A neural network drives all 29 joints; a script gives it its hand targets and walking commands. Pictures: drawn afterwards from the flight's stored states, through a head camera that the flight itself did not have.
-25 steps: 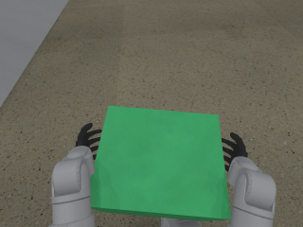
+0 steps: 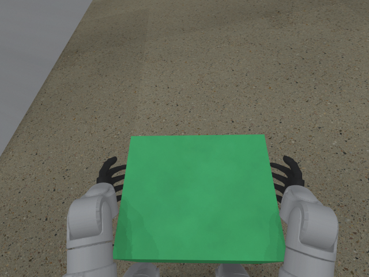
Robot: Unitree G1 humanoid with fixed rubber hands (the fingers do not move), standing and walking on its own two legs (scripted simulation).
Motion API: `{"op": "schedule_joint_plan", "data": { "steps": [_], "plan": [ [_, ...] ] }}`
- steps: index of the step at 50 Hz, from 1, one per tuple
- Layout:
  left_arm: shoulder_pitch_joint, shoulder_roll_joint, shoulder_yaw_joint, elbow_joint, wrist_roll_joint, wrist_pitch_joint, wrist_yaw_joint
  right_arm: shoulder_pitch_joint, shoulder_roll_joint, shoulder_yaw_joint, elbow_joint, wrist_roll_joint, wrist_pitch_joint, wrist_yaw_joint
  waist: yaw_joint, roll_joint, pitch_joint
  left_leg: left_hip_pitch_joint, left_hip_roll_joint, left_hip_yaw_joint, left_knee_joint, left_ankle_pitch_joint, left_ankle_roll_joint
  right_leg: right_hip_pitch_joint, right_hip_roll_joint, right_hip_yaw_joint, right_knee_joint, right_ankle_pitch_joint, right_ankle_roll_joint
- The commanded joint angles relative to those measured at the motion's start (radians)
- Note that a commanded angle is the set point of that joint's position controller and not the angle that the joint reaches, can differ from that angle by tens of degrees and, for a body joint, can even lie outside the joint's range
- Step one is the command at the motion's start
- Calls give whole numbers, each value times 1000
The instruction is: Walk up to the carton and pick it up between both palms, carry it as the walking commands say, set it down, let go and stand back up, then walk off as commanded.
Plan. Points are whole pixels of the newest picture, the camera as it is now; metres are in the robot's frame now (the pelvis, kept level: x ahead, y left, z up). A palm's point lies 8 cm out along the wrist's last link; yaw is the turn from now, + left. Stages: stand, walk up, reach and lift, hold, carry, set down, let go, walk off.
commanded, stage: carry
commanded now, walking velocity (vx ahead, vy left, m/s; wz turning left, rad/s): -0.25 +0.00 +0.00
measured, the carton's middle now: (197, 202) +0.28 -0.02 -0.03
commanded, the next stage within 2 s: none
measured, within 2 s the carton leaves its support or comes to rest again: neither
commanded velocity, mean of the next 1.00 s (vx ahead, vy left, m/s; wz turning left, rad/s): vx -0.25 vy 0.00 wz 0.00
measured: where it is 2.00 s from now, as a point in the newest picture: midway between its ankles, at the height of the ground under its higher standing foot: outside the picture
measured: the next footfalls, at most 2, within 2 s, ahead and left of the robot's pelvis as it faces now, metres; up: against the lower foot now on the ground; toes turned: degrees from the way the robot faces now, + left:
left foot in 0.24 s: -0.06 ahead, +0.09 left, +0.00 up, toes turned +4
right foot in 0.36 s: -0.06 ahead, -0.20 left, +0.00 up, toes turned +1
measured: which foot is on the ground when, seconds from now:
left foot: up 0.00-0.22, down 0.24-0.38, up 0.40-0.86, down 0.88-1.00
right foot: down 0.00-0.20, up 0.22-0.34, down 0.36-0.90, up 0.92-1.00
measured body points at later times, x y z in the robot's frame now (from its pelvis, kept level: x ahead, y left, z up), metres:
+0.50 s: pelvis -0.12 -0.14 +0.03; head -0.12 -0.18 +0.48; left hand +0.14 +0.04 +0.08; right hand +0.15 -0.33 +0.07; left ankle -0.14 +0.05 -0.62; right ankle -0.10 -0.21 -0.67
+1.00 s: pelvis -0.28 -0.12 +0.05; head -0.28 -0.12 +0.49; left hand -0.01 +0.06 +0.11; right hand -0.01 -0.31 +0.12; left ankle -0.27 -0.01 -0.68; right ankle -0.21 -0.21 -0.64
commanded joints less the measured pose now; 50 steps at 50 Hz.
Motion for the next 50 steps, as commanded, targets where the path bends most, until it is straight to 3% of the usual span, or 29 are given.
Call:
{"op": "schedule_joint_plan", "data": {
  "steps": [1, 4, 5, 6, 7, 8, 9, 10, 11, 12, 13, 14, 15, 16, 17, 18, 19, 21, 27, 29, 35, 37, 40, 41, 42, 43, 45, 48, 50],
  "plan": [
    [-681, -756, -682, -381, -453, -15, -363, -788, 960, 974, -194, 501, -14, 306, 67, -507, -411, -165, -138, -80, 250, 13, 15, 402, -112, 185, -720, 1126, 219],
    [-646, -767, -700, -350, -428, -5, -363, -754, 942, 954, -212, 504, -17, 303, 36, -411, -530, 56, -131, 68, 20, -24, 14, 454, -79, 4, -713, 1222, 348],
    [-642, -774, -713, -359, -433, 0, -361, -645, 934, 917, -148, 475, -17, 298, 18, -447, -501, 193, -164, 190, -152, -121, 11, 328, -10, -122, -750, 1249, 541],
    [-640, -747, -710, -385, -420, 2, -354, -600, 946, 922, -131, 485, -8, 301, -10, -413, -528, 296, -163, 278, -361, -81, 42, 323, 38, -182, -635, 1400, 579],
    [-521, -745, -701, -296, -388, 21, -355, -559, 900, 891, -142, 472, -13, 297, -55, -190, -607, 289, -58, 290, -727, 31, 147, 461, 158, -242, -64, 1589, 673],
    [-453, -698, -672, -326, -382, 24, -353, -403, 931, 855, -47, 451, -18, 303, -43, 399, -728, 374, 183, -109, -620, 455, 229, 242, 94, 10, 636, 586, 447],
    [-542, -653, -657, -361, -410, 23, -341, -386, 928, 851, -7, 442, -2, 309, -17, 388, -599, 391, 200, -272, -469, 741, 253, -46, 91, 316, 503, -254, 202],
    [-500, -677, -667, -287, -405, 35, -332, -446, 935, 835, -16, 448, -3, 316, 7, 287, -507, 325, 286, -359, -456, 801, 239, -148, -14, 416, 444, -319, 86],
    [-597, -668, -661, -347, -435, 33, -331, -554, 977, 897, -66, 474, -2, 337, 40, 73, -523, 273, 295, -324, -446, 902, 232, -119, 13, 253, 234, -110, 19],
    [-568, -637, -620, -269, -389, 59, -321, -544, 927, 891, -27, 457, 20, 348, 75, 141, -455, 58, 351, -314, -515, 700, 221, -8, 28, 130, 73, -1, 16],
    [-495, -667, -648, -197, -349, 71, -311, -453, 873, 861, 28, 418, 36, 353, 90, 160, -380, 182, 259, -158, -520, 848, 170, -14, 47, -60, -118, 52, 16],
    [-513, -655, -652, -185, -328, 79, -317, -418, 894, 851, 90, 399, 42, 361, 73, 192, -378, 290, 213, -83, -410, 977, 144, 41, 12, -85, -305, 149, 21],
    [-524, -660, -645, -133, -342, 98, -338, -435, 867, 808, 125, 372, 40, 346, 90, 298, -424, 209, 228, -103, -264, 881, 128, 225, -64, 32, -548, 388, 28],
    [-538, -631, -647, -98, -347, 90, -347, -399, 841, 798, 175, 360, 41, 343, 71, 17, -381, 85, 77, -54, -114, 468, 92, 297, -92, 194, -699, 998, 106],
    [-514, -660, -676, -99, -368, 77, -357, -446, 843, 837, 57, 366, 24, 338, 33, -439, -366, -121, -90, -5, 38, -190, 28, 378, -297, 456, -653, 1821, 103],
    [-555, -655, -706, -169, -395, 58, -361, -460, 859, 845, 51, 370, 14, 341, 39, -447, -327, -139, -88, -39, 102, -214, 23, 358, -295, 446, -649, 1834, 67],
    [-530, -691, -706, -132, -407, 67, -377, -525, 851, 828, 15, 378, 7, 333, 47, -315, -346, -128, -117, -104, 151, -145, 16, 357, -265, 365, -683, 1524, 81],
    [-725, -753, -748, -260, -487, 37, -387, -703, 911, 869, -85, 420, -17, 321, 45, -296, -288, -125, -114, -106, 146, -42, 29, 273, -131, 288, -711, 1164, 142],
    [-753, -778, -759, -406, -508, 16, -372, -740, 953, 908, -212, 474, -28, 291, 43, -321, -544, -73, -108, -54, 89, 85, 38, 516, -116, 190, -738, 969, 156],
    [-686, -745, -737, -396, -480, 28, -360, -665, 950, 893, -194, 478, -22, 287, 41, -244, -567, -13, -123, -25, 22, 79, 40, 536, -122, 193, -785, 903, 177],
    [-524, -651, -722, -299, -384, 63, -341, -404, 884, 851, -40, 421, 16, 318, 50, -183, -596, 96, -98, 6, -293, 13, 65, 521, -126, 188, -842, 767, 95],
    [-588, -657, -737, -332, -385, 66, -334, -455, 901, 856, -34, 442, 26, 344, 55, -210, -568, 147, -72, 8, -353, 33, 66, 446, -152, 174, -835, 647, -18],
    [-617, -664, -753, -329, -383, 67, -338, -434, 901, 855, -29, 430, 27, 359, 38, -220, -513, 350, -69, 58, -606, 139, 113, 273, -50, 73, -912, 327, 89],
    [-698, -687, -773, -387, -401, 63, -331, -472, 928, 854, -47, 443, 21, 360, 15, -57, -525, 426, -11, -7, -733, 102, 166, 197, 41, -7, -832, 251, 147],
    [-662, -691, -774, -361, -388, 67, -329, -494, 892, 842, -77, 435, 16, 363, 11, 267, -552, 366, 200, -298, -747, 210, 227, 136, 127, -85, -434, 186, 126],
    [-678, -727, -763, -316, -406, 70, -339, -520, 930, 832, -62, 435, 10, 365, 30, 328, -477, 102, 371, -383, -743, 172, 328, 179, 123, -84, -74, 84, 101],
    [-758, -763, -791, -316, -436, 64, -338, -597, 946, 842, -78, 447, 17, 374, 54, 152, -361, -9, 323, -222, -691, 337, 300, 103, 98, -23, 87, 148, 25],
    [-680, -750, -768, -237, -412, 69, -351, -576, 900, 860, -46, 442, 14, 377, 66, 143, -313, -70, 206, -116, -603, 251, 204, 156, 47, -53, -151, 205, -13],
    [-726, -768, -770, -208, -429, 84, -353, -595, 879, 833, -33, 414, 20, 364, 83, 126, -330, 44, 156, -96, -432, 462, 182, 167, 27, -40, -531, 255, -21]
  ]
}}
